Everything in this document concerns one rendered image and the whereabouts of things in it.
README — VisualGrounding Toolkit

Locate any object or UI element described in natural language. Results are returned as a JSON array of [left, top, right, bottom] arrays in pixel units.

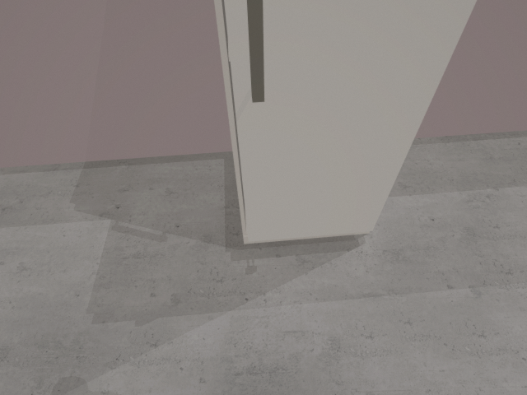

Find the handle
[[247, 0, 264, 103]]

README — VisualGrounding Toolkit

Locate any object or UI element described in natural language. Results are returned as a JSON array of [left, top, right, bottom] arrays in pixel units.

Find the fridge door
[[224, 0, 477, 242]]

